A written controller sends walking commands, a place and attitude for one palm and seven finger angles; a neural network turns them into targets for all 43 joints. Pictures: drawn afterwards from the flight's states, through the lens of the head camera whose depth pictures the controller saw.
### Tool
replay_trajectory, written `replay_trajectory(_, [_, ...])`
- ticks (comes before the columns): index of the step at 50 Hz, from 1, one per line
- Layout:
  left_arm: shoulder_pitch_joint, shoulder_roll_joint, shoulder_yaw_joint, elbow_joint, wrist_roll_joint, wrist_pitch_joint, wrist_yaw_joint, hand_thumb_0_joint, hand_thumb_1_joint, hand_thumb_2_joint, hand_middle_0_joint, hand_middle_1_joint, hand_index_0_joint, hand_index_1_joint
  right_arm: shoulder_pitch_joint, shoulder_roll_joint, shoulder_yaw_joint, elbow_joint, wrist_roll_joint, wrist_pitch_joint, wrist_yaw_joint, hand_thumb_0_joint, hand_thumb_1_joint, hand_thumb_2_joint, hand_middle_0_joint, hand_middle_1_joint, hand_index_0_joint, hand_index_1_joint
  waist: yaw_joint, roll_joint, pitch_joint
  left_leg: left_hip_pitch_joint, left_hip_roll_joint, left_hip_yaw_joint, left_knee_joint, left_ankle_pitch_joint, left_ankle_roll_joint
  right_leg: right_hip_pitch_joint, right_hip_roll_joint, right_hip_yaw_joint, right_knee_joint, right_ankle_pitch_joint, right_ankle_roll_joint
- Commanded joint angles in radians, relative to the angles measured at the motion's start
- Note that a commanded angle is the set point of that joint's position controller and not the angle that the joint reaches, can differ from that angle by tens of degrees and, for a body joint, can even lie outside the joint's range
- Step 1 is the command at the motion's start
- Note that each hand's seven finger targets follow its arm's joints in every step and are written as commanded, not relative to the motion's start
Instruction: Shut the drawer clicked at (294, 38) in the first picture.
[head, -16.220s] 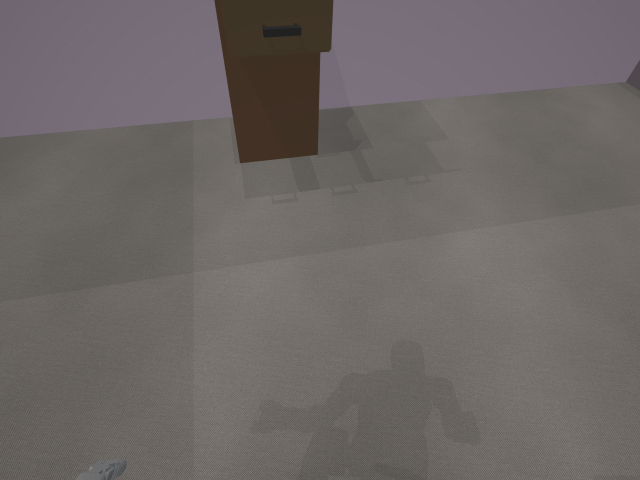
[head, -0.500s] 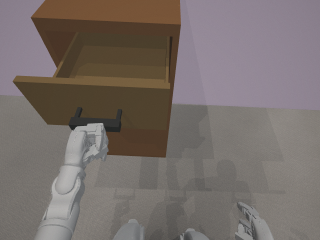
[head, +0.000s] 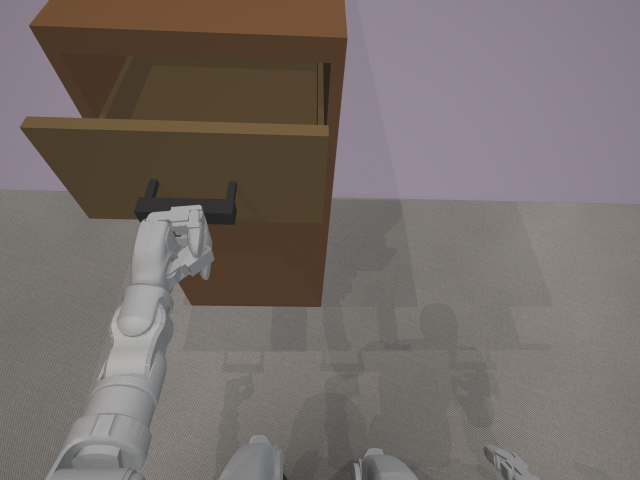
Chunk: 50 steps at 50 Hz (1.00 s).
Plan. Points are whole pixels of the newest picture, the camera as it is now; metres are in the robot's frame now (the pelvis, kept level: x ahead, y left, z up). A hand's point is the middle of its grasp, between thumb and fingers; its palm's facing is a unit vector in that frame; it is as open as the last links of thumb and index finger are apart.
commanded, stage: push the drawer shut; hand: left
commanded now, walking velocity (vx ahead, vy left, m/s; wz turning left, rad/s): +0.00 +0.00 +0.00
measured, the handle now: (190, 198) +0.47 +0.18 +0.05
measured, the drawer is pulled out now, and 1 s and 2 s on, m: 0.15 0.02 0.00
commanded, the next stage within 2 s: pull the fist back off the drawer in 1.38 s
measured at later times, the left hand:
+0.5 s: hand (220, 206) +0.45 +0.14 +0.05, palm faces +0.01 -1.00 -0.04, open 3.3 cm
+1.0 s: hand (227, 172) +0.51 +0.13 +0.05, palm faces +0.02 -1.00 -0.04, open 3.4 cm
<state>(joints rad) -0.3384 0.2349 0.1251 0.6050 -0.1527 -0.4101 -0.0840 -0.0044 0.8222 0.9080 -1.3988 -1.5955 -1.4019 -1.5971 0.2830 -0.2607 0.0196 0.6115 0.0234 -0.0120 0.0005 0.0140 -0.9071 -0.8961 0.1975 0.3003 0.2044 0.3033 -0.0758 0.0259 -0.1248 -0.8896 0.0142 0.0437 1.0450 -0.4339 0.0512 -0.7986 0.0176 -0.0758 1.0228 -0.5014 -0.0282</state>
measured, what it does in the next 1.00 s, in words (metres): stands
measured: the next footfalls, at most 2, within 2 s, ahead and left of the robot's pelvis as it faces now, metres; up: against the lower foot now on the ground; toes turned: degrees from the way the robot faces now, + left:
none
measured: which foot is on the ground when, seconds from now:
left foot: down 0.00-1.00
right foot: down 0.00-1.00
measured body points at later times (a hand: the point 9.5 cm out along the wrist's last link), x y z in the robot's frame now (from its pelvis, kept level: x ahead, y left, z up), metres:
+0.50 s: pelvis +0.00 +0.00 -0.01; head +0.09 +0.00 +0.43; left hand +0.45 +0.19 +0.06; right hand +0.04 -0.27 -0.12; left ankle +0.04 +0.09 -0.67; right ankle +0.00 -0.11 -0.67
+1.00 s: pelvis +0.00 +0.00 -0.01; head +0.13 +0.01 +0.42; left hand +0.51 +0.19 +0.06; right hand -0.01 -0.27 -0.13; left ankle +0.04 +0.09 -0.67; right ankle +0.00 -0.11 -0.67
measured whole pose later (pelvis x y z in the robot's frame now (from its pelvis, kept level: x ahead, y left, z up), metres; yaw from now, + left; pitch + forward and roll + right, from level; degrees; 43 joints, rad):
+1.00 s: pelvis +0.00 +0.00 -0.01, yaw -1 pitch +23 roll -3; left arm -0.89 0.40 0.32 1.17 -0.05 -0.47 -0.07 0.04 0.88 0.94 -1.40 -1.60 -1.40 -1.60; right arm 0.38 -0.26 0.03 0.64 -0.02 0.07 0.03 0.01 -0.91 -0.90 0.20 0.30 0.20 0.30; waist -0.18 0.04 -0.13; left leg -1.06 0.04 0.04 1.10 -0.44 0.05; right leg -0.96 0.04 -0.08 1.07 -0.50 -0.04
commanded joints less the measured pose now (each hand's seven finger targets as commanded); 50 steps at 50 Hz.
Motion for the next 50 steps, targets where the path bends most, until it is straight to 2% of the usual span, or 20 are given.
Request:
replay_trajectory(1, [-0.447, 0.117, 0.034, -0.181, -0.008, -0.070, 0.017, 0.000, 0.900, 0.900, -1.400, -1.600, -1.400, -1.600, 0.035, -0.147, -0.063, -0.095, -0.003, -0.035, -0.006, 0.000, -0.900, -0.900, 0.200, 0.300, 0.200, 0.300, -0.035, 0.039, -0.340, 0.359, 0.010, -0.108, -0.135, 0.212, -0.031, 0.007, 0.011, 0.043, -0.147, 0.221, 0.005])
replay_trajectory(4, [-0.519, 0.168, 0.075, -0.122, 0.001, -0.078, 0.027, 0.000, 0.900, 0.900, -1.400, -1.600, -1.400, -1.600, 0.049, -0.156, -0.063, -0.081, -0.006, -0.030, -0.008, 0.000, -0.900, -0.900, 0.200, 0.300, 0.200, 0.300, -0.042, 0.013, -0.327, 0.331, 0.008, -0.110, -0.131, 0.182, -0.026, -0.001, 0.014, 0.046, -0.148, 0.198, 0.005])
replay_trajectory(6, [-0.559, 0.133, 0.049, -0.104, 0.004, -0.085, 0.026, 0.000, 0.900, 0.900, -1.400, -1.600, -1.400, -1.600, 0.053, -0.150, -0.061, -0.080, -0.009, -0.028, -0.006, 0.000, -0.900, -0.900, 0.200, 0.300, 0.200, 0.300, -0.047, 0.039, -0.357, 0.352, 0.006, -0.111, -0.130, 0.195, -0.029, -0.008, 0.012, 0.043, -0.143, 0.204, 0.005])
replay_trajectory(9, [-0.613, 0.159, 0.067, -0.051, 0.013, -0.094, 0.027, 0.000, 0.900, 0.900, -1.400, -1.600, -1.400, -1.600, 0.071, -0.155, -0.063, -0.070, -0.012, -0.023, -0.005, 0.000, -0.900, -0.900, 0.200, 0.300, 0.200, 0.300, -0.054, 0.021, -0.365, 0.346, 0.008, -0.116, -0.124, 0.199, -0.028, -0.017, 0.015, 0.044, -0.137, 0.205, 0.004])
replay_trajectory(11, [-0.640, 0.148, 0.062, -0.027, 0.017, -0.102, 0.029, 0.000, 0.900, 0.900, -1.400, -1.600, -1.400, -1.600, 0.075, -0.153, -0.064, -0.068, -0.013, -0.019, -0.001, 0.000, -0.900, -0.900, 0.200, 0.300, 0.200, 0.300, -0.053, 0.050, -0.377, 0.360, 0.007, -0.115, -0.121, 0.198, -0.030, -0.032, 0.014, 0.045, -0.137, 0.200, 0.002])
replay_trajectory(13, [-0.674, 0.176, 0.084, 0.028, 0.023, -0.103, 0.032, 0.000, 0.900, 0.900, -1.400, -1.600, -1.400, -1.600, 0.086, -0.156, -0.064, -0.058, -0.014, -0.012, -0.001, 0.000, -0.900, -0.900, 0.200, 0.300, 0.200, 0.300, -0.063, 0.006, -0.358, 0.323, 0.006, -0.109, -0.116, 0.175, -0.026, -0.025, 0.015, 0.049, -0.144, 0.189, 0.006])
replay_trajectory(19, [-0.753, 0.227, 0.129, 0.097, 0.029, -0.124, 0.022, 0.000, 0.900, 0.900, -1.400, -1.600, -1.400, -1.600, 0.121, -0.156, -0.063, -0.051, -0.022, -0.002, 0.001, 0.000, -0.900, -0.900, 0.200, 0.300, 0.200, 0.300, -0.063, 0.036, -0.417, 0.319, 0.001, -0.098, -0.097, 0.223, -0.021, 0.002, 0.018, 0.061, -0.131, 0.243, 0.006])
replay_trajectory(24, [-0.825, 0.242, 0.137, 0.169, 0.036, -0.134, 0.014, 0.000, 0.900, 0.900, -1.400, -1.600, -1.400, -1.600, 0.144, -0.158, -0.062, -0.041, -0.025, 0.012, 0.005, 0.000, -0.900, -0.900, 0.200, 0.300, 0.200, 0.300, -0.082, 0.046, -0.397, 0.299, 0.003, -0.098, -0.089, 0.208, -0.018, -0.028, 0.022, 0.063, -0.130, 0.229, 0.007])
replay_trajectory(28, [-0.882, 0.251, 0.146, 0.186, 0.041, -0.144, 0.014, 0.000, 0.900, 0.900, -1.400, -1.600, -1.400, -1.600, 0.163, -0.157, -0.064, -0.033, -0.030, 0.018, 0.008, 0.000, -0.900, -0.900, 0.200, 0.300, 0.200, 0.300, -0.089, 0.057, -0.430, 0.302, 0.002, -0.093, -0.077, 0.219, -0.015, -0.025, 0.023, 0.069, -0.131, 0.240, 0.009])
replay_trajectory(29, [-0.874, 0.278, 0.166, 0.198, 0.045, -0.145, 0.014, 0.000, 0.900, 0.900, -1.400, -1.600, -1.400, -1.600, 0.175, -0.162, -0.065, -0.032, -0.032, 0.020, 0.009, 0.000, -0.900, -0.900, 0.200, 0.300, 0.200, 0.300, -0.087, 0.059, -0.440, 0.310, 0.005, -0.098, -0.075, 0.235, -0.016, -0.031, 0.025, 0.064, -0.120, 0.249, 0.006])
replay_trajectory(31, [-0.917, 0.257, 0.144, 0.226, 0.051, -0.143, 0.010, 0.000, 0.900, 0.900, -1.400, -1.600, -1.400, -1.600, 0.182, -0.159, -0.063, -0.026, -0.033, 0.026, 0.012, 0.000, -0.900, -0.900, 0.200, 0.300, 0.200, 0.300, -0.105, 0.054, -0.421, 0.303, 0.006, -0.101, -0.074, 0.236, -0.015, -0.046, 0.026, 0.063, -0.123, 0.249, 0.009])
replay_trajectory(32, [-0.912, 0.287, 0.173, 0.251, 0.052, -0.138, 0.014, 0.000, 0.900, 0.900, -1.400, -1.600, -1.400, -1.600, 0.189, -0.164, -0.064, -0.024, -0.034, 0.028, 0.012, 0.000, -0.900, -0.900, 0.200, 0.300, 0.200, 0.300, -0.102, 0.040, -0.414, 0.278, 0.005, -0.096, -0.069, 0.218, -0.013, -0.038, 0.028, 0.068, -0.129, 0.239, 0.011])
replay_trajectory(33, [-0.944, 0.297, 0.168, 0.244, 0.056, -0.139, 0.013, 0.000, 0.900, 0.900, -1.400, -1.600, -1.400, -1.600, 0.191, -0.165, -0.062, -0.023, -0.034, 0.029, 0.011, 0.000, -0.900, -0.900, 0.200, 0.300, 0.200, 0.300, -0.114, 0.050, -0.418, 0.270, 0.006, -0.095, -0.066, 0.205, -0.011, -0.045, 0.027, 0.071, -0.128, 0.229, 0.012])
replay_trajectory(36, [-0.956, 0.331, 0.201, 0.269, 0.065, -0.140, 0.018, 0.000, 0.900, 0.900, -1.400, -1.600, -1.400, -1.600, 0.207, -0.168, -0.061, -0.022, -0.040, 0.034, 0.012, 0.000, -0.900, -0.900, 0.200, 0.300, 0.200, 0.300, -0.108, 0.060, -0.440, 0.266, 0.004, -0.095, -0.061, 0.229, -0.010, -0.036, 0.027, 0.071, -0.121, 0.246, 0.011])
replay_trajectory(38, [-0.985, 0.339, 0.196, 0.282, 0.073, -0.138, 0.015, 0.000, 0.900, 0.900, -1.400, -1.600, -1.400, -1.600, 0.218, -0.167, -0.060, -0.017, -0.040, 0.039, 0.013, 0.000, -0.900, -0.900, 0.200, 0.300, 0.200, 0.300, -0.118, 0.059, -0.440, 0.265, 0.007, -0.097, -0.056, 0.236, -0.011, -0.041, 0.029, 0.069, -0.119, 0.252, 0.010])
replay_trajectory(40, [-1.008, 0.343, 0.197, 0.276, 0.077, -0.142, 0.016, 0.000, 0.900, 0.900, -1.400, -1.600, -1.400, -1.600, 0.226, -0.168, -0.060, -0.015, -0.044, 0.043, 0.016, 0.000, -0.900, -0.900, 0.200, 0.300, 0.200, 0.300, -0.119, 0.098, -0.465, 0.291, 0.007, -0.100, -0.049, 0.271, -0.012, -0.053, 0.029, 0.069, -0.112, 0.276, 0.008])
replay_trajectory(43, [-1.033, 0.334, 0.192, 0.293, 0.079, -0.135, 0.016, 0.000, 0.900, 0.900, -1.400, -1.600, -1.400, -1.600, 0.236, -0.169, -0.062, -0.013, -0.048, 0.048, 0.019, 0.000, -0.900, -0.900, 0.200, 0.300, 0.200, 0.300, -0.132, 0.090, -0.472, 0.291, 0.010, -0.101, -0.043, 0.274, -0.011, -0.061, 0.032, 0.066, -0.114, 0.275, 0.011])
replay_trajectory(46, [-1.039, 0.387, 0.222, 0.338, 0.090, -0.127, 0.018, 0.000, 0.900, 0.900, -1.400, -1.600, -1.400, -1.600, 0.250, -0.179, -0.058, -0.012, -0.047, 0.060, 0.020, 0.000, -0.900, -0.900, 0.200, 0.300, 0.200, 0.300, -0.137, 0.071, -0.449, 0.259, 0.011, -0.104, -0.040, 0.263, -0.010, -0.065, 0.035, 0.066, -0.114, 0.265, 0.010])
replay_trajectory(47, [-1.077, 0.370, 0.203, 0.326, 0.094, -0.126, 0.018, 0.000, 0.900, 0.900, -1.400, -1.600, -1.400, -1.600, 0.253, -0.176, -0.056, -0.011, -0.049, 0.061, 0.021, 0.000, -0.900, -0.900, 0.200, 0.300, 0.200, 0.300, -0.149, 0.091, -0.452, 0.265, 0.011, -0.107, -0.040, 0.265, -0.009, -0.074, 0.036, 0.065, -0.112, 0.264, 0.011])
replay_trajectory(50, [-1.101, 0.380, 0.215, 0.342, 0.099, -0.123, 0.024, 0.000, 0.900, 0.900, -1.400, -1.600, -1.400, -1.600, 0.263, -0.181, -0.058, -0.006, -0.053, 0.065, 0.023, 0.000, -0.900, -0.900, 0.200, 0.300, 0.200, 0.300, -0.154, 0.112, -0.472, 0.290, 0.014, -0.111, -0.029, 0.278, -0.010, -0.106, 0.037, 0.060, -0.109, 0.261, 0.009])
